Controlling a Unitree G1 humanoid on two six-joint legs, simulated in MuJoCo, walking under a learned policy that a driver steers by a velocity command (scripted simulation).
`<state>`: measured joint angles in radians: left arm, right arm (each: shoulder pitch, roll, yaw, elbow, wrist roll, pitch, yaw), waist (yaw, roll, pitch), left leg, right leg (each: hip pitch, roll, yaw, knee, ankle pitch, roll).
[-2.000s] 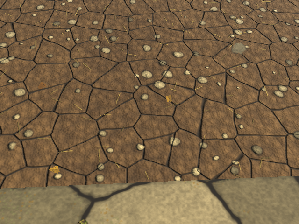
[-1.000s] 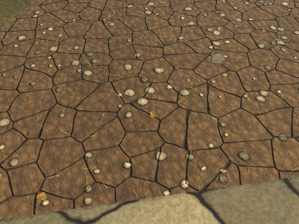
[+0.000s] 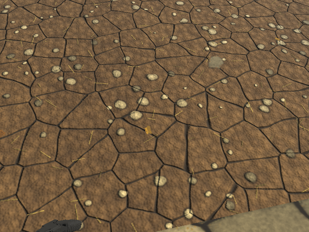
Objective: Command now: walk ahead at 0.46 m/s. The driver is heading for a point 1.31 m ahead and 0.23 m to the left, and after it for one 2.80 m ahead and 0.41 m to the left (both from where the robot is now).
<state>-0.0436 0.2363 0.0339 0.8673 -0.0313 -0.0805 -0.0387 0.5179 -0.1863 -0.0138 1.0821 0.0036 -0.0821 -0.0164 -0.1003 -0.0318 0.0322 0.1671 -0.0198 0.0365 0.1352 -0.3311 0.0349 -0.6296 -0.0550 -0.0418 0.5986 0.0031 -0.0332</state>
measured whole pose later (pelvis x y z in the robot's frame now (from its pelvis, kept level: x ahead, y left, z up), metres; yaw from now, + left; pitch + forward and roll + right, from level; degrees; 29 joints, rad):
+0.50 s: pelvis +0.29 -0.02 +0.01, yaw +0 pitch +1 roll -3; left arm 0.35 0.25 0.05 1.03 -0.01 -0.09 0.00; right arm 0.07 -0.25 -0.05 0.86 0.02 -0.08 0.00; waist 0.08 0.04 0.01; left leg -0.66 0.13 -0.02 0.63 0.06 0.00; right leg 0.01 0.07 -0.06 0.20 -0.23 -0.05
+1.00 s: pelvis +0.58 +0.04 +0.01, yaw +0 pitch +1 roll +1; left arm 0.06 0.26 0.06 0.92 -0.01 -0.07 -0.01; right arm 0.37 -0.23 -0.05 0.98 0.00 -0.09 0.00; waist -0.06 -0.04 0.00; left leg -0.01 -0.06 0.06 0.19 -0.20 0.06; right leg -0.68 -0.12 0.03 0.67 0.06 -0.01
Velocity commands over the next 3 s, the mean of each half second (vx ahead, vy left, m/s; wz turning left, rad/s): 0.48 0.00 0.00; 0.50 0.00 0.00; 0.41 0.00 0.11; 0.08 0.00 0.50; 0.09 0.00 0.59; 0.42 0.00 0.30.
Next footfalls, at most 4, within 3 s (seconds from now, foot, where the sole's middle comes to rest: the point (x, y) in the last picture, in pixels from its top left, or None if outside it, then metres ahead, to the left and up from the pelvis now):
0.10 right None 0.25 -0.12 -0.77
0.62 left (112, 215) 0.55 0.12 -0.77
1.18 right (159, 149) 0.87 -0.11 -0.77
1.66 left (113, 125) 1.03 0.11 -0.77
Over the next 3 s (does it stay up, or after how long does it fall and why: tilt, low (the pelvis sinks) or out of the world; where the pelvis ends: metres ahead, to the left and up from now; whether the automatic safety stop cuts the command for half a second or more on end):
stays up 1.11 0.17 -0.01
